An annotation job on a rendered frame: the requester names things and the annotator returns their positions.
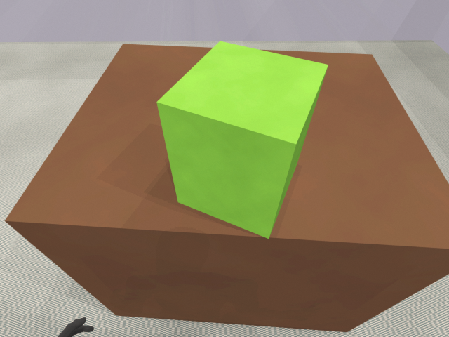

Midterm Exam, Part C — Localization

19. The pedestal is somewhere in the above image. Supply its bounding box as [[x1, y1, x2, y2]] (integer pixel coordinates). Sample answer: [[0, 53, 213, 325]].
[[5, 44, 449, 332]]

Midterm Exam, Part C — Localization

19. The carton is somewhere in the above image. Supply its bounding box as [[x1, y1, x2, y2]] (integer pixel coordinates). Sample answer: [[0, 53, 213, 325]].
[[156, 41, 328, 239]]

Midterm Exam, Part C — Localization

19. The left robot hand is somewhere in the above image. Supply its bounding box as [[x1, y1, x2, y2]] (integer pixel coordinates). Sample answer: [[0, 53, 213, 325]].
[[58, 317, 94, 337]]

